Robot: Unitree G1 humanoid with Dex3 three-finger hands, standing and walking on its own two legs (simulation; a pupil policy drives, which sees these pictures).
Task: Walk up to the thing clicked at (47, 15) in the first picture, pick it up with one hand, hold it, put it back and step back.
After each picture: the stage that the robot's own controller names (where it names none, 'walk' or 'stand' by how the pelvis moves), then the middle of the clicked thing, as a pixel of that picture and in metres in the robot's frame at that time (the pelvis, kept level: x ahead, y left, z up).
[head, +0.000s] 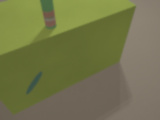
stand; (47, 8) +0.86 +0.23 +0.00
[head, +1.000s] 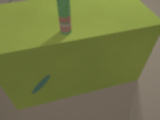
rise first; (64, 13) +0.81 +0.17 +0.01
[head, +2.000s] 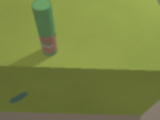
walk; (46, 31) +0.54 +0.21 +0.02
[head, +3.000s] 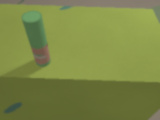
stand; (38, 42) +0.52 +0.20 +0.02
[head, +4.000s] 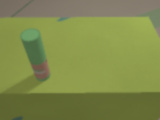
stand; (37, 57) +0.47 +0.21 -0.01
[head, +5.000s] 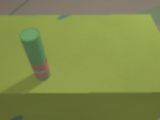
stand; (37, 57) +0.47 +0.21 -0.01
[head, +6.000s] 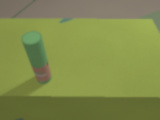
stand; (38, 60) +0.46 +0.20 -0.01
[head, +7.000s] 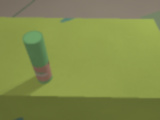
stand; (39, 60) +0.46 +0.20 -0.01
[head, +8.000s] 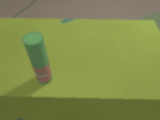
rise first; (39, 61) +0.46 +0.20 -0.01
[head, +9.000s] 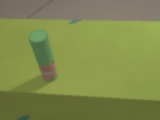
rise first; (44, 58) +0.47 +0.21 +0.00
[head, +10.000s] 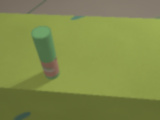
go down; (47, 55) +0.47 +0.20 +0.00
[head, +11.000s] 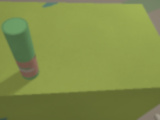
go down; (24, 53) +0.44 +0.19 +0.03
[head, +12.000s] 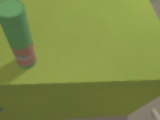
close in; (20, 40) +0.46 +0.19 +0.06
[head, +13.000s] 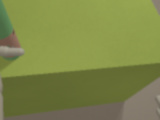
close; out of the picture +0.48 +0.21 +0.08
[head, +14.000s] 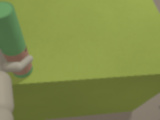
lift; (13, 46) +0.43 +0.20 +0.07
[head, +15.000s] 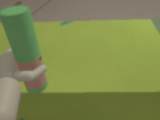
lift; (27, 54) +0.34 +0.18 +0.18
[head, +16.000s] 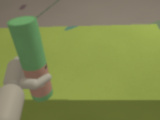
hold; (33, 62) +0.33 +0.16 +0.17
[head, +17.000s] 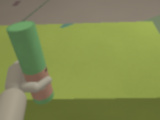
hold; (33, 66) +0.33 +0.16 +0.14
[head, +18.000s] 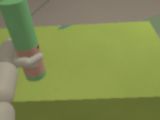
crouch; (26, 43) +0.40 +0.18 +0.18
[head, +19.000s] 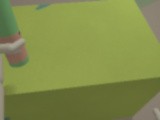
lower; (6, 30) +0.48 +0.21 +0.13
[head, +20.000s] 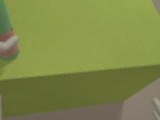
lower; out of the picture +0.49 +0.21 +0.08
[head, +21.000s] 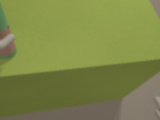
lower; out of the picture +0.50 +0.22 +0.09
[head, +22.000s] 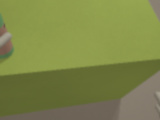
lower; out of the picture +0.50 +0.22 +0.09
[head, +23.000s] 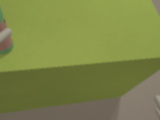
lower; out of the picture +0.51 +0.22 +0.09
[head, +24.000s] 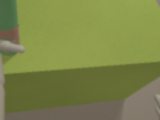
withdraw; (4, 20) +0.50 +0.19 +0.09
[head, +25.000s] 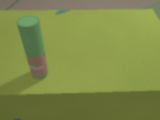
sink last; (34, 51) +0.47 +0.20 +0.04
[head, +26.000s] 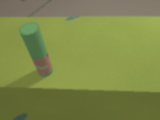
stand; (38, 52) +0.48 +0.22 +0.04
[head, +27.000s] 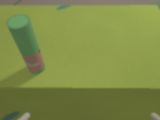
stand; (29, 48) +0.46 +0.22 +0.05
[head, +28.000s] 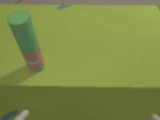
stand; (29, 46) +0.47 +0.22 +0.06
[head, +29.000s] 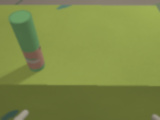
stand; (30, 45) +0.48 +0.22 +0.06
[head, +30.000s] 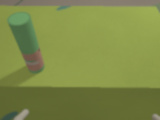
stand; (29, 46) +0.47 +0.22 +0.06
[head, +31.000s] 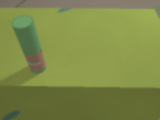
stand; (31, 48) +0.48 +0.22 +0.04
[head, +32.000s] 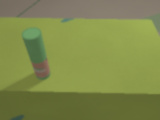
walk; (38, 56) +0.49 +0.21 -0.01
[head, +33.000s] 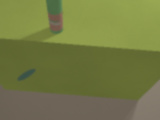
walk; (54, 9) +0.70 +0.15 +0.01
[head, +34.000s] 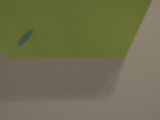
walk; out of the picture +1.02 +0.27 +0.02
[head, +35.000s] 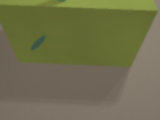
stand; out of the picture +1.09 +0.18 +0.00
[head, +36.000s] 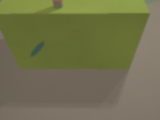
stand; out of the picture +1.11 +0.21 -0.01
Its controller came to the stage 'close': yes
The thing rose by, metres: 0.21
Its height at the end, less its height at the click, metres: +0.00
